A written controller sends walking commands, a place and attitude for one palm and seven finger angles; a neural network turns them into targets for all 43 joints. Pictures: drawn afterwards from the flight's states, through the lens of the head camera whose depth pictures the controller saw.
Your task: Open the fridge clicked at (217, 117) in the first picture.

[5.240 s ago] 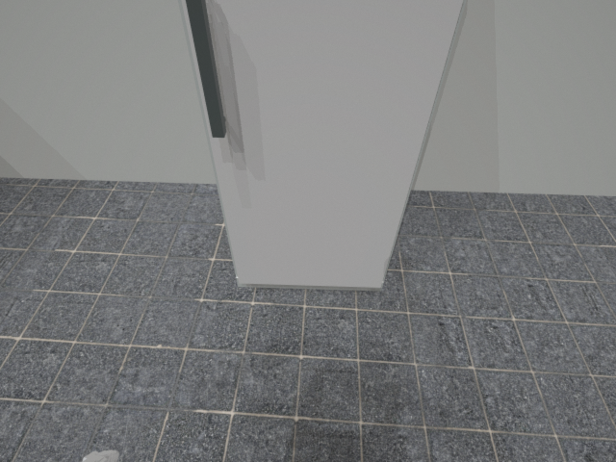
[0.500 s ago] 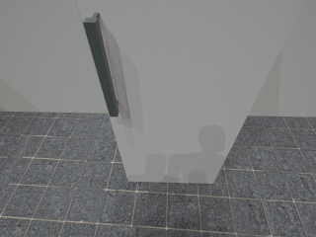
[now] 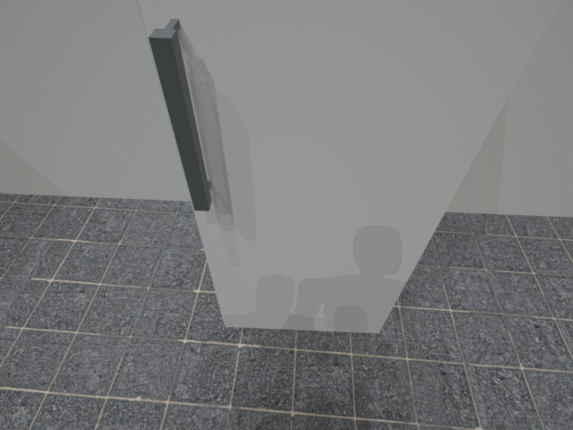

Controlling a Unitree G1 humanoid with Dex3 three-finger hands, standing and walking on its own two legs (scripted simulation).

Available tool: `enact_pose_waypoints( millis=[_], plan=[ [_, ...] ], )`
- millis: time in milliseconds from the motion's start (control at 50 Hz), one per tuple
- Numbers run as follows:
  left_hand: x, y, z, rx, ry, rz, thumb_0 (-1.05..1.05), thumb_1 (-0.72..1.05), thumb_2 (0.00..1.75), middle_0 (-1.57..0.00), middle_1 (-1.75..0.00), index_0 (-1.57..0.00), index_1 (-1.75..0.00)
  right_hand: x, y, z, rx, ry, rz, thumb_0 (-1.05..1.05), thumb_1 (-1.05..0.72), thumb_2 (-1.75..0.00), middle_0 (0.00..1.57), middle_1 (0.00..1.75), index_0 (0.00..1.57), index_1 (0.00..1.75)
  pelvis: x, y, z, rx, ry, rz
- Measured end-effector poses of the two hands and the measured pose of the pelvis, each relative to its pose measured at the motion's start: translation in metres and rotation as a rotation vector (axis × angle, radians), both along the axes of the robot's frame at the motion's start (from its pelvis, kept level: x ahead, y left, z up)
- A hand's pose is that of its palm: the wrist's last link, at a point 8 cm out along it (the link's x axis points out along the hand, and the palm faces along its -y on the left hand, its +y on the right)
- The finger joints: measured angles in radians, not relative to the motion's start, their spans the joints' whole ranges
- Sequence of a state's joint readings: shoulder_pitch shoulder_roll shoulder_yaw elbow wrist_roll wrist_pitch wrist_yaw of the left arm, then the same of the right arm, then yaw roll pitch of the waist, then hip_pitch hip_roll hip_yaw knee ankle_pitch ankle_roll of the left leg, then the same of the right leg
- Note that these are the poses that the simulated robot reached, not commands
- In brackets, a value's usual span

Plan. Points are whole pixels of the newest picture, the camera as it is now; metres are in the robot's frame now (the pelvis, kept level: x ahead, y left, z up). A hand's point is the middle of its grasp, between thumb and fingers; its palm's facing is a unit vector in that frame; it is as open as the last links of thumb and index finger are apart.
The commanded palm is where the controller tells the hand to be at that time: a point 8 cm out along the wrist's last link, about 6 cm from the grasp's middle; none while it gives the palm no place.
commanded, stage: look again from close up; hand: left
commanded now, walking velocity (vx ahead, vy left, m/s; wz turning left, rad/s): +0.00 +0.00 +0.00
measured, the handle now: (190, 129) +0.51 +0.19 +0.15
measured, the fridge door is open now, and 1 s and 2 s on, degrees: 0 0 0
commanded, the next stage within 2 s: raise the hand to about handle height in 0.02 s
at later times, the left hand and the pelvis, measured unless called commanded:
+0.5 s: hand (137, 419) +0.14 +0.20 -0.02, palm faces +0.03 -1.00 -0.01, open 8.4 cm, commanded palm +0.12 +0.26 -0.01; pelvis -0.04 -0.02 -0.06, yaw +1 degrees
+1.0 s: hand (95, 351) +0.19 +0.24 +0.06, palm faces +0.06 -1.00 -0.06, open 11.4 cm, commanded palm +0.16 +0.29 +0.07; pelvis -0.02 +0.00 -0.03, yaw +1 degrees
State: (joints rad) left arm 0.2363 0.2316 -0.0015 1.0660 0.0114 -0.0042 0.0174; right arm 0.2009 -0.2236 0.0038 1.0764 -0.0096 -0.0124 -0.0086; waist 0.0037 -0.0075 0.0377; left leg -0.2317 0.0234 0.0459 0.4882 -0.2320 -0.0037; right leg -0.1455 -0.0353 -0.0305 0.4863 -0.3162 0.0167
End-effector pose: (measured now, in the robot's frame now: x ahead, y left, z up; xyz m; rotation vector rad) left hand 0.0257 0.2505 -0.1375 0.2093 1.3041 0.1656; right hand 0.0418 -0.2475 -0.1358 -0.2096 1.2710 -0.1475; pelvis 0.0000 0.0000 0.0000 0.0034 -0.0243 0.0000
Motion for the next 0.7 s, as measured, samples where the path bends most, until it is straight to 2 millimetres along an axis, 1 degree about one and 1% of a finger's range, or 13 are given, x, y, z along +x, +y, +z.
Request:
enact_pose_waypoints(
  millis=[140, 160, 180, 260, 300, 340, 380, 420, 480, 520, 560, 600, 700],
  plan=[
    [-0.003, 0.001, 0.000, 0.008, 0.000, 0.000, 0.00, 0.90, 0.90, -0.20, -0.30, -0.20, -0.30, 0.007, -0.008, 0.004, -0.018, -0.020, 0.007, 0.00, -0.91, -0.90, 0.20, 0.30, 0.20, 0.30, -0.002, -0.001, 0.001, -0.008, -0.001, -0.002],
    [0.006, 0.002, 0.007, 0.001, -0.062, 0.061, 0.00, 0.90, 0.90, -0.20, -0.30, -0.20, -0.30, 0.010, -0.009, 0.007, -0.023, -0.054, 0.002, 0.00, -0.91, -0.90, 0.20, 0.30, 0.20, 0.30, -0.003, -0.001, 0.000, -0.009, 0.001, 0.000],
    [0.023, 0.006, 0.021, 0.007, -0.193, 0.105, 0.01, 0.90, 0.90, -0.20, -0.30, -0.20, -0.30, 0.015, -0.009, 0.011, -0.038, -0.113, 0.008, 0.00, -0.91, -0.90, 0.20, 0.30, 0.20, 0.30, -0.005, -0.002, 0.000, -0.005, -0.002, 0.001],
    [0.097, 0.011, 0.111, 0.052, -0.812, 0.113, 0.01, 0.87, 0.89, -0.20, -0.32, -0.20, -0.32, 0.045, -0.006, 0.027, -0.051, -0.388, 0.023, 0.01, -0.91, -0.90, 0.20, 0.30, 0.20, 0.30, -0.012, -0.004, -0.006, 0.001, 0.013, 0.028],
    [0.120, 0.010, 0.144, 0.033, -1.053, 0.067, 0.01, 0.85, 0.87, -0.20, -0.34, -0.20, -0.33, 0.061, -0.005, 0.032, -0.039, -0.498, 0.025, 0.01, -0.91, -0.90, 0.20, 0.30, 0.20, 0.30, -0.019, -0.005, -0.013, -0.003, 0.045, 0.030],
    [0.131, 0.006, 0.159, -0.013, -1.232, -0.013, 0.01, 0.82, 0.86, -0.20, -0.36, -0.20, -0.35, 0.077, -0.005, 0.035, -0.025, -0.589, 0.037, 0.01, -0.90, -0.90, 0.20, 0.30, 0.20, 0.30, -0.026, -0.008, -0.023, -0.003, 0.089, 0.020],
    [0.130, -0.001, 0.157, -0.075, -1.329, -0.118, 0.00, 0.78, 0.85, -0.21, -0.38, -0.20, -0.37, 0.091, -0.006, 0.037, -0.015, -0.668, 0.058, 0.01, -0.90, -0.90, 0.21, 0.30, 0.20, 0.30, -0.034, -0.011, -0.035, -0.003, 0.124, 0.012],
    [0.121, -0.004, 0.144, -0.137, -1.329, -0.196, 0.00, 0.74, 0.83, -0.21, -0.41, -0.20, -0.40, 0.102, -0.008, 0.038, -0.014, -0.731, 0.081, 0.01, -0.90, -0.90, 0.21, 0.30, 0.20, 0.30, -0.040, -0.013, -0.047, -0.004, 0.143, 0.008],
    [0.099, 0.000, 0.121, -0.191, -1.256, -0.168, 0.00, 0.67, 0.80, -0.22, -0.45, -0.21, -0.44, 0.114, -0.010, 0.040, -0.031, -0.787, 0.105, 0.01, -0.90, -0.90, 0.21, 0.30, 0.20, 0.30, -0.044, -0.015, -0.058, -0.007, 0.154, 0.009],
    [0.085, 0.008, 0.114, -0.175, -1.229, -0.104, 0.00, 0.63, 0.78, -0.22, -0.48, -0.22, -0.47, 0.117, -0.010, 0.040, -0.047, -0.795, 0.125, 0.01, -0.90, -0.90, 0.21, 0.30, 0.20, 0.30, -0.044, -0.016, -0.062, -0.015, 0.153, 0.016],
    [0.076, 0.014, 0.117, -0.130, -1.242, -0.060, 0.01, 0.58, 0.76, -0.23, -0.51, -0.22, -0.50, 0.118, -0.008, 0.039, -0.060, -0.784, 0.146, 0.01, -0.90, -0.90, 0.21, 0.30, 0.20, 0.30, -0.043, -0.017, -0.064, -0.026, 0.149, 0.025],
    [0.076, 0.019, 0.127, -0.092, -1.286, -0.056, 0.01, 0.53, 0.75, -0.23, -0.54, -0.22, -0.53, 0.116, -0.005, 0.035, -0.067, -0.761, 0.166, 0.01, -0.90, -0.90, 0.20, 0.30, 0.20, 0.30, -0.042, -0.017, -0.064, -0.037, 0.145, 0.035],
    [0.103, 0.019, 0.154, -0.110, -1.346, -0.158, 0.01, 0.42, 0.70, -0.23, -0.61, -0.23, -0.60, 0.103, 0.006, 0.023, -0.046, -0.690, 0.168, 0.01, -0.90, -0.90, 0.21, 0.30, 0.20, 0.30, -0.041, -0.015, -0.059, -0.055, 0.134, 0.047]
  ],
)
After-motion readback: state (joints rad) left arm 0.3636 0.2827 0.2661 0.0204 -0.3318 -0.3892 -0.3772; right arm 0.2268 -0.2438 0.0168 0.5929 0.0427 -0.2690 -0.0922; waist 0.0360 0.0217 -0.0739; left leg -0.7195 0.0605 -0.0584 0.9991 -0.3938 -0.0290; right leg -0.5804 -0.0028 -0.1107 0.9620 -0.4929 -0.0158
